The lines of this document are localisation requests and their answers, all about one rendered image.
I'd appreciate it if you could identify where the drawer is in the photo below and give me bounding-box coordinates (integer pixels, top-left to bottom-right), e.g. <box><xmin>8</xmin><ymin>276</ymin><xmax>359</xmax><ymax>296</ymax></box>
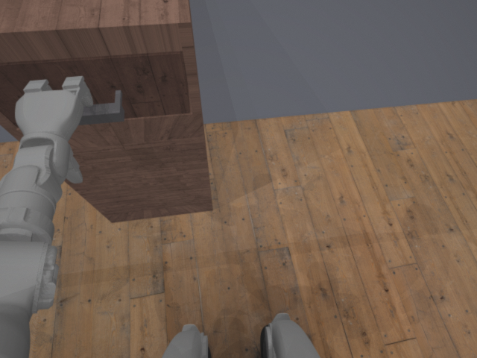
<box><xmin>0</xmin><ymin>51</ymin><xmax>190</xmax><ymax>128</ymax></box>

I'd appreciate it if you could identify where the cabinet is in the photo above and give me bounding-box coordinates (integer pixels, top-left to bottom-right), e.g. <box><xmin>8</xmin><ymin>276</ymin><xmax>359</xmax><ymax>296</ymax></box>
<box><xmin>0</xmin><ymin>0</ymin><xmax>213</xmax><ymax>223</ymax></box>

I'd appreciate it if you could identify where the left robot forearm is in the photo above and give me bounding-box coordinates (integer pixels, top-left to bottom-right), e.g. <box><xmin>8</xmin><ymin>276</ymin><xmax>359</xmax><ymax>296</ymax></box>
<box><xmin>0</xmin><ymin>132</ymin><xmax>70</xmax><ymax>246</ymax></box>

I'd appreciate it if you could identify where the robot left upper arm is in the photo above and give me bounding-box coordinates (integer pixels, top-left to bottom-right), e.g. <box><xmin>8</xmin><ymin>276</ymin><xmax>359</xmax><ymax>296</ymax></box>
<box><xmin>0</xmin><ymin>241</ymin><xmax>59</xmax><ymax>358</ymax></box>

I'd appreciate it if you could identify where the right robot shin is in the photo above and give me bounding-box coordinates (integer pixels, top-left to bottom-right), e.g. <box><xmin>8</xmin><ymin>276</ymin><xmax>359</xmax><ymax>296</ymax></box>
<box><xmin>271</xmin><ymin>313</ymin><xmax>290</xmax><ymax>324</ymax></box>

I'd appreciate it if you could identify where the left robot hand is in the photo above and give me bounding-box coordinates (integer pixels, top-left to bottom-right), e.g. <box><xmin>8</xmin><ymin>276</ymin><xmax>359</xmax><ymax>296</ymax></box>
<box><xmin>15</xmin><ymin>76</ymin><xmax>93</xmax><ymax>183</ymax></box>

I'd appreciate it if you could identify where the left robot shin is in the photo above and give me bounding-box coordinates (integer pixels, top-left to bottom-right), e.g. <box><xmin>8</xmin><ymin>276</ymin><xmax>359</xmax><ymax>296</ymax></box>
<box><xmin>182</xmin><ymin>324</ymin><xmax>200</xmax><ymax>333</ymax></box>

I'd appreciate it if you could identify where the handle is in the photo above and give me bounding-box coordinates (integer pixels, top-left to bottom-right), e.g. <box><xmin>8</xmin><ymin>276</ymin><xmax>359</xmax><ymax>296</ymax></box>
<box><xmin>79</xmin><ymin>90</ymin><xmax>124</xmax><ymax>125</ymax></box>

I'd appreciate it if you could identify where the robot shin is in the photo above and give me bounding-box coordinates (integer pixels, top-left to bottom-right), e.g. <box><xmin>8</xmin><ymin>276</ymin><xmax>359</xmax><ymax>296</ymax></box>
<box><xmin>182</xmin><ymin>324</ymin><xmax>200</xmax><ymax>333</ymax></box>
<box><xmin>271</xmin><ymin>313</ymin><xmax>290</xmax><ymax>324</ymax></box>

